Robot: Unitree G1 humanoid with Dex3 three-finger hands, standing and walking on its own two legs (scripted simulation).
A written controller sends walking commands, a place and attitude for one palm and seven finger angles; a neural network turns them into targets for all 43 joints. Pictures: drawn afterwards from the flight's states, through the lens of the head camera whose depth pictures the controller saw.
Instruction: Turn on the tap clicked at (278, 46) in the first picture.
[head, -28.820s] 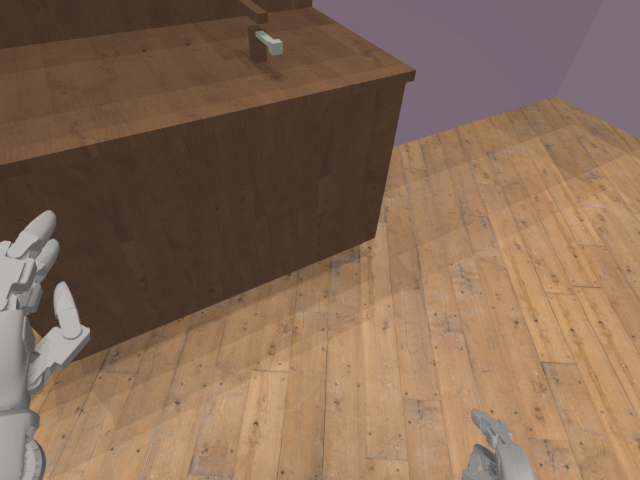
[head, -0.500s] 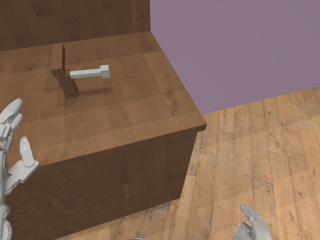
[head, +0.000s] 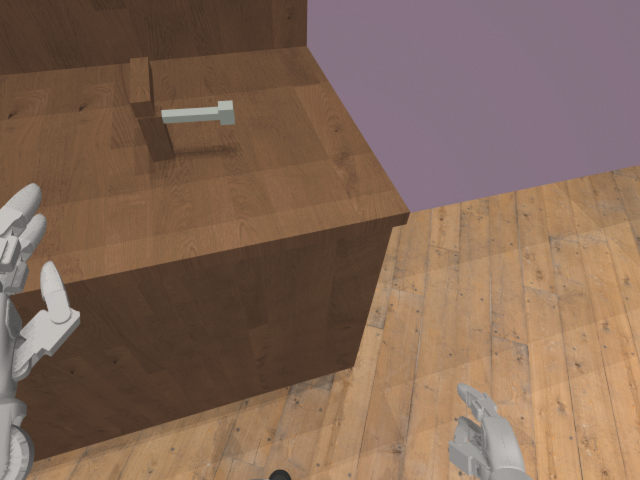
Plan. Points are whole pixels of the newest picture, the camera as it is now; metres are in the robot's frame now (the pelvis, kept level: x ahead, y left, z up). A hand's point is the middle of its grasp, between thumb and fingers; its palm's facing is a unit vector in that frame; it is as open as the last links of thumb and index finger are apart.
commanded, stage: step back with the hand held close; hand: left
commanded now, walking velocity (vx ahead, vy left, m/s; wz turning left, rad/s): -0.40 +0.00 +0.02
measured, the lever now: (226, 112) +0.63 +0.23 +0.10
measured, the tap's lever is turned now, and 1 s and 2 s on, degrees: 83 83 83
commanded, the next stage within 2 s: stop stepping back and stand still in 0.02 s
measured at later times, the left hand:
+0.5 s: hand (24, 464) +0.10 +0.23 +0.15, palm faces +0.41 -0.82 -0.39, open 7.4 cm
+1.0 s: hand (47, 447) +0.11 +0.22 +0.16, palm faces +0.42 -0.83 -0.37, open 7.4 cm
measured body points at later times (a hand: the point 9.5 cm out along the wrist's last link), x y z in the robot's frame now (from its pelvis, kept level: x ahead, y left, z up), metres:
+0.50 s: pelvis -0.10 -0.01 +0.00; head -0.10 -0.02 +0.45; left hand +0.07 +0.27 +0.18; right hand +0.05 -0.27 -0.09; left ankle -0.08 +0.11 -0.74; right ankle -0.07 -0.12 -0.74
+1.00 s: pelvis -0.08 -0.02 +0.00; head -0.08 -0.03 +0.45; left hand +0.09 +0.26 +0.18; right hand +0.07 -0.24 -0.11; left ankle -0.08 +0.10 -0.73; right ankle -0.07 -0.11 -0.74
